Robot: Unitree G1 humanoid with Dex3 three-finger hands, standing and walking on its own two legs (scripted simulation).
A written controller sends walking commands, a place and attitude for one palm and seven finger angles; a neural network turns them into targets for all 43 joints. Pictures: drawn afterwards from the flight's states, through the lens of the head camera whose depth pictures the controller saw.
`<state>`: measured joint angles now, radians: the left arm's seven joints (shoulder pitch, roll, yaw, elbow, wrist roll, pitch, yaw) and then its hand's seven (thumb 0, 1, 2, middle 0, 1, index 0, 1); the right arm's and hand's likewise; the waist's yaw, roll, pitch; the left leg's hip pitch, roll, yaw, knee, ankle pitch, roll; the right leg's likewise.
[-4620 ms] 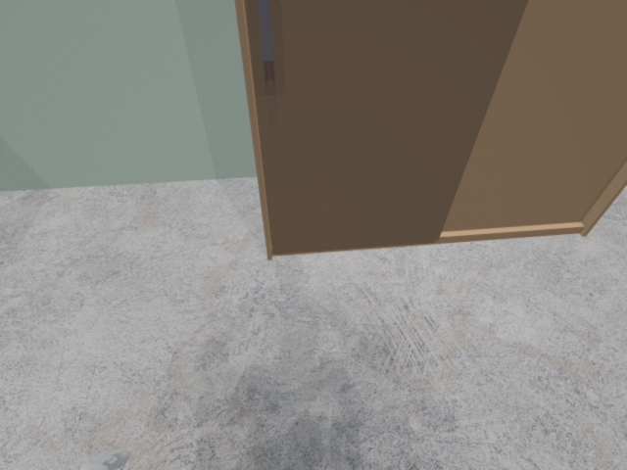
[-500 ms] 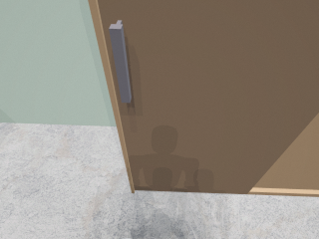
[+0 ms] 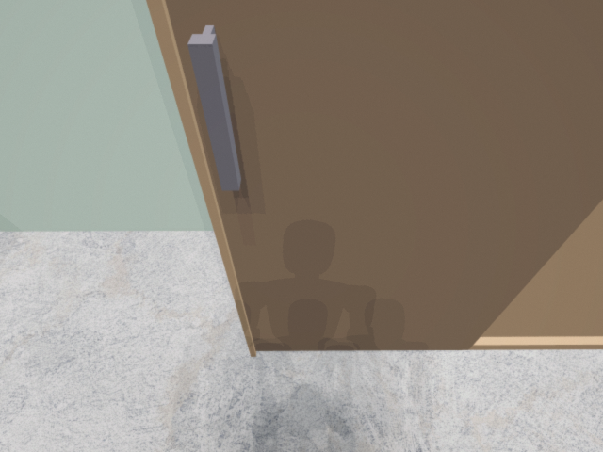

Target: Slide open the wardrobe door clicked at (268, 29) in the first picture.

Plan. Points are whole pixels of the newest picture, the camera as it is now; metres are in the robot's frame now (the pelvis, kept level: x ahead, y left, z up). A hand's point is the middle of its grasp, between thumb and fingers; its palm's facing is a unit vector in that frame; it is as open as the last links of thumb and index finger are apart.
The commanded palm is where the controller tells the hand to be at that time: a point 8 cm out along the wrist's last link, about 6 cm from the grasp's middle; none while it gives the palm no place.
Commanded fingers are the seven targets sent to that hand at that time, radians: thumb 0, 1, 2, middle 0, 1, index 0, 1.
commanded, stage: come to a stop and stand still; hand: left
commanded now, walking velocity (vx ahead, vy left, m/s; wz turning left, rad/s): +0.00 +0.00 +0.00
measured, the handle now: (221, 115) +0.50 +0.15 +0.19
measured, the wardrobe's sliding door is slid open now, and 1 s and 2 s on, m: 0.00 0.00 0.00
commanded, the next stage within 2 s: look again from close up in 1.18 s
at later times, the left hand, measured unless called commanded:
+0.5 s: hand out of the picture +0.01 +0.16 -0.17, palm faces +0.02 -0.99 -0.16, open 7.3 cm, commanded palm none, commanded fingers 0.00 0.90 0.90 -0.20 -0.30 -0.20 -0.30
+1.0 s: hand out of the picture +0.04 +0.21 -0.17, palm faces +0.02 -0.98 -0.18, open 7.3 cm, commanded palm none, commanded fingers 0.00 0.90 0.90 -0.20 -0.30 -0.20 -0.30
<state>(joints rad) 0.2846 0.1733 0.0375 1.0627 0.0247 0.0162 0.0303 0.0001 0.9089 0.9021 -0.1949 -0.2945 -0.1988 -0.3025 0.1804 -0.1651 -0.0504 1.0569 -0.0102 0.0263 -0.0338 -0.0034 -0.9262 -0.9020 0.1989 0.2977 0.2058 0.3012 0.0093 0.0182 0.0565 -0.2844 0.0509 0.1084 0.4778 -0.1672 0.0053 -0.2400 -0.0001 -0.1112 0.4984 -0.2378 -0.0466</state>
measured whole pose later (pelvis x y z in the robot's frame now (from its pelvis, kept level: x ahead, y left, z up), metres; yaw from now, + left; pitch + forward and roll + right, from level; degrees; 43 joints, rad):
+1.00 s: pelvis +0.04 +0.05 +0.00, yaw +0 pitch -1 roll +0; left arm 0.31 0.14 -0.01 1.08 0.02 -0.01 0.04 0.00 0.91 0.90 -0.19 -0.29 -0.20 -0.30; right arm 0.30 -0.16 0.01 1.08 -0.01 -0.02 -0.03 0.01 -0.92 -0.90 0.20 0.30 0.20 0.30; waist 0.00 0.00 0.02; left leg -0.22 -0.03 0.12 0.46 -0.24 0.07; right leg -0.17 -0.06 -0.08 0.48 -0.28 0.03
